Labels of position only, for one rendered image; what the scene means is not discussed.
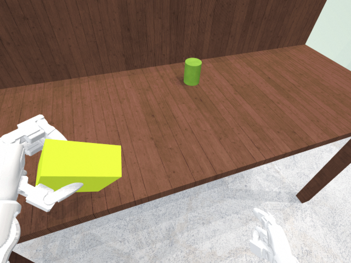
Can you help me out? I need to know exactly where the sponge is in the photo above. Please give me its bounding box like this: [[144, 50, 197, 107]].
[[36, 139, 122, 192]]

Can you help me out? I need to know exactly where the left robot forearm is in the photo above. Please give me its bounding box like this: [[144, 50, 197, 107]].
[[0, 200, 21, 263]]

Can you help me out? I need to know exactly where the robot right hand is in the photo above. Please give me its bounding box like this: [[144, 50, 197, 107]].
[[250, 208, 293, 263]]

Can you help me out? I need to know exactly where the table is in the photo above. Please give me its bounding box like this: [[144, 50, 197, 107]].
[[0, 0, 351, 263]]

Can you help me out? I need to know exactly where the robot left hand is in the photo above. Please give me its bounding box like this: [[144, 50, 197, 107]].
[[0, 115, 83, 212]]

